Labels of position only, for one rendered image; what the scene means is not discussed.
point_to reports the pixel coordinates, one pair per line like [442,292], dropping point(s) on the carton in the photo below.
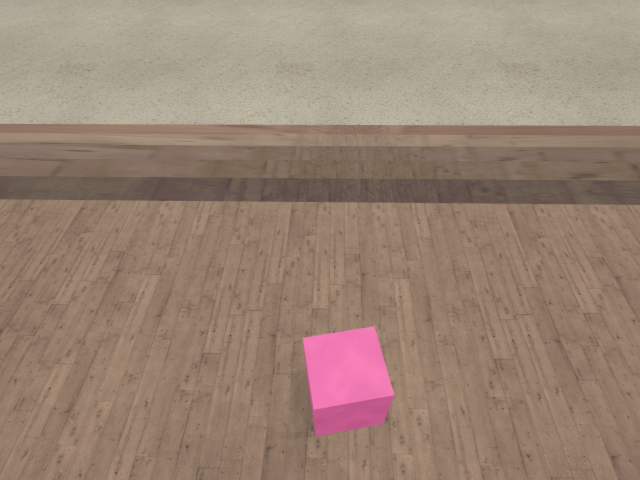
[348,380]

